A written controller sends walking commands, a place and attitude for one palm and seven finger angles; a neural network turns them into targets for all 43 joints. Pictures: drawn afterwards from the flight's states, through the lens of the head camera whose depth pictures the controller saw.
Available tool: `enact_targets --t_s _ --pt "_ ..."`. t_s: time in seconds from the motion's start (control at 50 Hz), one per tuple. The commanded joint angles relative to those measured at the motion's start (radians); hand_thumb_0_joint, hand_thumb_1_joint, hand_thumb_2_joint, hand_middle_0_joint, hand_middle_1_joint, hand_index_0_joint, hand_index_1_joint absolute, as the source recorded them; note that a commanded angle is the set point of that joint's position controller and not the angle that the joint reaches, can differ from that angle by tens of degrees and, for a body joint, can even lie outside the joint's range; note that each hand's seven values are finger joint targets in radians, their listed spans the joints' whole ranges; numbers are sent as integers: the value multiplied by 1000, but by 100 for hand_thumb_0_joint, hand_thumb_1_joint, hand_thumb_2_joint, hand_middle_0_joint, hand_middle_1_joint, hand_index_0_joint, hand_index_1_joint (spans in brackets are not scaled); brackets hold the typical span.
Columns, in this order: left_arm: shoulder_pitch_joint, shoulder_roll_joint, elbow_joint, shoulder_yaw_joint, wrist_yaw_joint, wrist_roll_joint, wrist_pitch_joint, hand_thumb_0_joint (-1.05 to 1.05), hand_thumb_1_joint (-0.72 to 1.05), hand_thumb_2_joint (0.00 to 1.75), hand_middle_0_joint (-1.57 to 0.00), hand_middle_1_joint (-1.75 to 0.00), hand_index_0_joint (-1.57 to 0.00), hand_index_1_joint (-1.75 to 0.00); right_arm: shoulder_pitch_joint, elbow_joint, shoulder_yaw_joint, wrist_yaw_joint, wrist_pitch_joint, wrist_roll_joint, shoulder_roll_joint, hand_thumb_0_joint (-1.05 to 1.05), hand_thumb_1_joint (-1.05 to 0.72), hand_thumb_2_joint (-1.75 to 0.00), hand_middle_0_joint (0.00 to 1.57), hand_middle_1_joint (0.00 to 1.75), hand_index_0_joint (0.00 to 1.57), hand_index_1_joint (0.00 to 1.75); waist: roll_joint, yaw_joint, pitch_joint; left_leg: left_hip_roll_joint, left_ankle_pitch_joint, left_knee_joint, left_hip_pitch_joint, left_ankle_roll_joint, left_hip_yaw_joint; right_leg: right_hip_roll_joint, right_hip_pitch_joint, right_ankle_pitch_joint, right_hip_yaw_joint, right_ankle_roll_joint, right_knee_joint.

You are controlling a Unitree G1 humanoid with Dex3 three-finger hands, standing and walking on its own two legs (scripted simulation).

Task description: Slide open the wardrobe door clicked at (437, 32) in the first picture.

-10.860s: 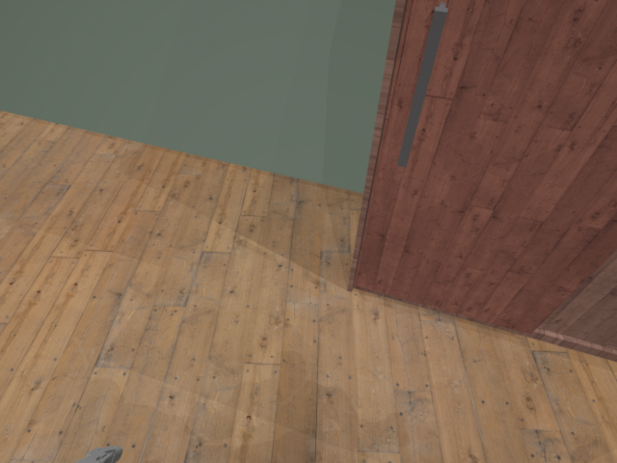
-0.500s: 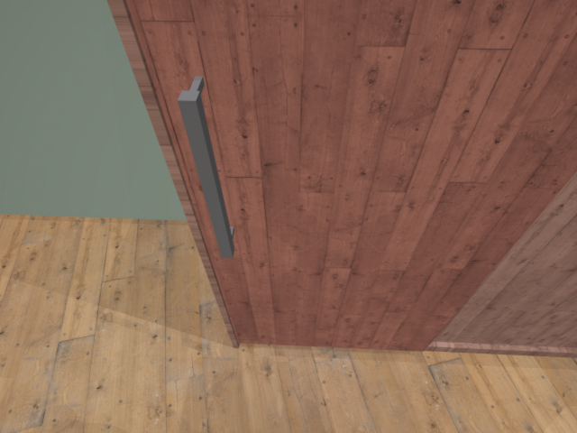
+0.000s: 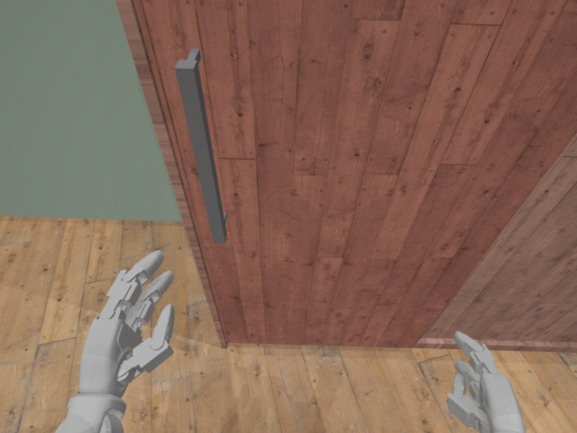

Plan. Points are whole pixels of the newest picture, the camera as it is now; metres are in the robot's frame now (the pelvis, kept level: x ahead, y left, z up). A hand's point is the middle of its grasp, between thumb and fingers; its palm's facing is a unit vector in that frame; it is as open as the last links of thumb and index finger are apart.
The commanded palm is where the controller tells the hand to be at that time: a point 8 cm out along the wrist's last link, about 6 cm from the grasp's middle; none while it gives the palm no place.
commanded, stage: raise the hand with hooked fingers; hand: left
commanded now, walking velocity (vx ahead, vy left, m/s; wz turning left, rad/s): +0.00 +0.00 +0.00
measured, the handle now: (209, 162) +0.49 +0.15 +0.12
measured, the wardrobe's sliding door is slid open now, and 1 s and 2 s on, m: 0.00 0.00 0.00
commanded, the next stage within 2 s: move the hooked fingers beside the handle in 1.80 s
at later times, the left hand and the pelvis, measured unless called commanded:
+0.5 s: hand (108, 337) +0.22 +0.23 +0.06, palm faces +0.03 -1.00 -0.06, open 10.9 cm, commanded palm +0.18 +0.28 +0.07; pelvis +0.00 +0.02 -0.01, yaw +2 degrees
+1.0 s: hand (51, 277) +0.26 +0.28 +0.14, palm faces +0.08 -0.99 -0.08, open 13.6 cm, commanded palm +0.23 +0.32 +0.14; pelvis +0.02 +0.02 +0.02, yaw +2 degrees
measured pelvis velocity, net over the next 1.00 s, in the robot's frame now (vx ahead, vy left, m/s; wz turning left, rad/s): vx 0.02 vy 0.02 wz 0.04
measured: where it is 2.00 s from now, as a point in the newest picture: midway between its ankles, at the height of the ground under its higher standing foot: outside the picture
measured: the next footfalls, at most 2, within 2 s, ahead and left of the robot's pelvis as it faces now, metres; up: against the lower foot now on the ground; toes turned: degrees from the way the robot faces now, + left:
none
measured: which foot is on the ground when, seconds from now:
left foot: down 0.00-1.00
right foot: down 0.00-1.00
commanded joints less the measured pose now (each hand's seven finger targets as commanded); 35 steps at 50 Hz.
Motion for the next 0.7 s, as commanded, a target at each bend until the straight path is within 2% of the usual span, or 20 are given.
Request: enact_targets --t_s 0.0,0.02,0.06,0.1,0.12,0.16,0.2,0.24,0.28,0.3,0.32,0.34,0.36,0.38,0.4,0.42,0.5,0.52,0.58,0.68 --pt "230 130 -119 105 -96 -40 -7 0 53 74 -23 -54 -23 -54 -94 -280 -29 7 20 14 -97 0 -90 -90 20 30 20 30 -44 102 -46 -82 83 -9 -265 21 18 2 124 -77 77 -4 -79" --pt "167 151 -193 123 -77 -53 12 0 50 73 -23 -55 -23 -55 -81 -299 -28 -3 36 17 -98 0 -90 -90 20 30 20 30 -31 95 -61 -80 61 -3 -263 23 8 5 111 -133 91 -2 -85" --pt "86 152 -329 118 -21 -40 17 0 46 71 -23 -58 -23 -58 -41 -322 -19 -20 42 13 -77 0 -90 -90 20 30 20 30 67 76 -115 -65 78 7 -225 27 -7 13 94 -114 87 -2 -59" --pt "-1 160 -488 99 31 -12 -22 0 41 69 -24 -62 -24 -62 6 -315 -8 -28 35 0 -66 0 -90 -90 20 30 20 30 129 43 -183 -48 161 28 -166 30 -34 29 85 30 51 -3 -1" --pt "-80 173 -554 78 39 -2 -46 0 39 68 -24 -63 -24 -63 22 -305 2 -32 33 -10 -76 0 -90 -90 20 30 20 30 105 10 -184 -38 175 44 -153 33 -53 40 51 62 37 -1 26" --pt "-98 145 -528 25 24 8 -65 0 34 66 -24 -66 -24 -66 32 -274 16 -39 22 -6 -77 0 -90 -90 20 30 20 30 127 -24 -155 -32 148 58 -153 34 -67 41 8 35 32 1 17" --pt "-123 166 -479 17 -17 2 -53 0 29 64 -24 -69 -24 -69 30 -251 27 -49 6 1 -91 0 -90 -90 20 30 20 30 126 -35 -127 -27 99 51 -174 31 -81 42 -2 -26 31 2 -2" --pt "-130 199 -406 39 -71 -14 11 0 25 62 -25 -72 -25 -72 27 -237 35 -61 -2 13 -98 0 -90 -90 20 30 20 30 99 -28 -124 -28 85 31 -181 32 -87 42 37 -43 32 3 -26" --pt "-97 223 -364 82 -104 -31 97 0 20 60 -25 -75 -25 -75 12 -240 41 -70 -8 23 -95 0 -90 -90 20 30 20 30 79 2 -161 -32 85 -5 -178 30 -89 37 98 -53 28 8 -54" --pt "-69 238 -334 118 -109 -42 142 0 18 59 -25 -76 -25 -76 1 -237 41 -74 -10 27 -91 0 -90 -90 20 30 20 30 45 20 -174 -32 100 -21 -181 29 -89 34 136 -45 26 10 -66" --pt "-39 255 -299 163 -115 -59 185 0 15 58 -25 -78 -25 -78 -14 -232 45 -75 -9 27 -89 0 -90 -90 20 30 20 30 73 44 -176 -37 127 -35 -171 25 -88 34 169 -22 20 4 -68" --pt "-37 255 -328 182 -114 -75 211 0 13 57 -25 -80 -25 -80 -21 -237 50 -75 -9 28 -81 0 -90 -90 20 30 20 30 69 53 -199 -37 163 -50 -156 23 -86 30 200 20 12 6 -72" --pt "-33 262 -329 211 -107 -88 231 0 11 56 -26 -81 -26 -81 -29 -233 48 -76 -10 27 -76 0 -90 -90 20 30 20 30 28 60 -197 -34 183 -59 -156 22 -86 28 219 39 8 10 -81" --pt "-29 253 -335 220 -98 -98 240 0 8 55 -26 -82 -26 -82 -33 -230 50 -76 -13 25 -71 0 -90 -90 20 30 20 30 10 65 -187 -34 195 -72 -155 20 -88 29 229 47 2 12 -85" --pt "-39 246 -351 218 -89 -102 240 0 6 54 -26 -84 -26 -84 -35 -227 53 -74 -20 23 -69 0 -90 -90 20 30 20 30 30 67 -168 -32 202 -85 -145 18 -90 31 220 55 -5 11 -86" --pt "-45 266 -344 244 -84 -110 238 0 4 53 -26 -86 -26 -86 -35 -222 55 -74 -24 16 -70 0 -90 -90 20 30 20 30 1 73 -157 -31 226 -92 -144 17 -95 36 239 75 -8 7 -84" --pt "-69 253 -373 227 -80 -98 205 0 -6 49 -27 -92 -27 -92 -2 -205 50 -66 -48 16 -79 0 -90 -90 20 30 20 30 38 56 -147 -27 253 -119 -92 14 -86 37 227 112 -19 10 -97" --pt "-79 267 -363 231 -85 -97 206 0 -8 48 -27 -93 -27 -93 -2 -202 51 -66 -52 14 -85 0 -90 -90 20 30 20 30 37 57 -124 -27 263 -120 -91 16 -86 38 235 122 -14 6 -103" --pt "-103 279 -359 239 -103 -98 208 0 -15 45 -27 -98 -27 -98 18 -190 48 -71 -64 20 -95 0 -90 -90 20 30 20 30 62 46 -136 -27 262 -139 -50 16 -80 35 240 129 -16 10 -125" --pt "-177 334 -374 287 -117 -110 229 0 -27 40 -28 -105 -28 -105 24 -180 49 -84 -71 23 -106 0 -90 -90 20 30 20 30 101 55 -142 -25 322 -170 22 16 -81 36 283 196 -19 7 -150"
